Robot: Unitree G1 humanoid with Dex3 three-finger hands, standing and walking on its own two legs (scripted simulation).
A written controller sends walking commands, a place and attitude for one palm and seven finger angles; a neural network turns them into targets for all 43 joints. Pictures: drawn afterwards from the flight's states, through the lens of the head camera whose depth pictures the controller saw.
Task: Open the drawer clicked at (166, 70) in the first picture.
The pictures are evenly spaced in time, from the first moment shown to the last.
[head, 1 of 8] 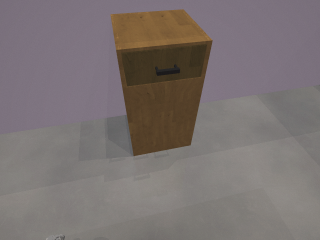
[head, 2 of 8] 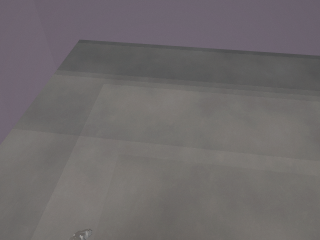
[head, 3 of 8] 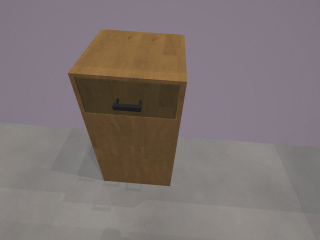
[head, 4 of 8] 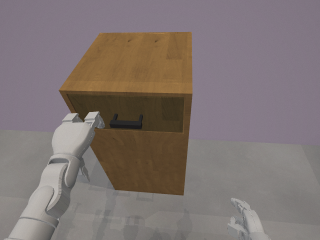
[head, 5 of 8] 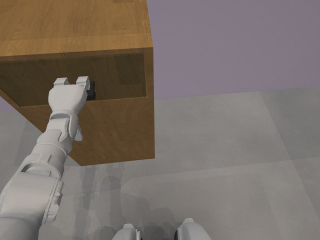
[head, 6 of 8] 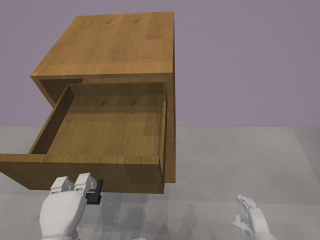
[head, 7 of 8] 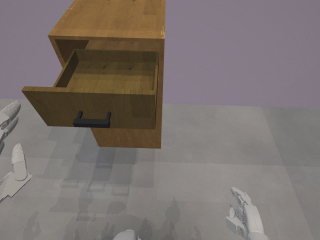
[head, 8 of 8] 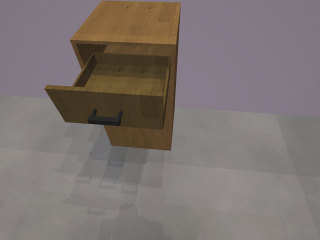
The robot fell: no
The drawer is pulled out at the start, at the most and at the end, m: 0.00 0.30 0.29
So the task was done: yes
